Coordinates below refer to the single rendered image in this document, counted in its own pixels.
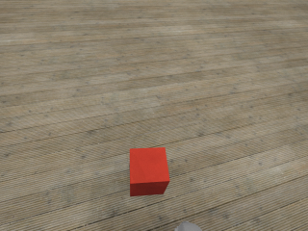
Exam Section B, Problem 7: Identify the carton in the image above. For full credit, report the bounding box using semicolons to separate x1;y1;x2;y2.
129;147;170;196

